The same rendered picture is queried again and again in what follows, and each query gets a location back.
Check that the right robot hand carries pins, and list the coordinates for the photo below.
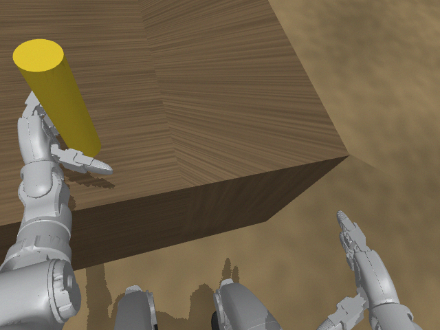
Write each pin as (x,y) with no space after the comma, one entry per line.
(373,282)

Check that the can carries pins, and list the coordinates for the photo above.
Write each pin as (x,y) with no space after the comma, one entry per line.
(45,68)

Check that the right robot arm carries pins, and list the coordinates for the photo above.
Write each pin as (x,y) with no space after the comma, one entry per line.
(392,316)

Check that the left robot arm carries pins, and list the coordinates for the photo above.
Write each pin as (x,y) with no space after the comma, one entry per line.
(38,288)

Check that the left robot hand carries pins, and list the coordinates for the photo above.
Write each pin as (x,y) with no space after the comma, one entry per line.
(37,142)

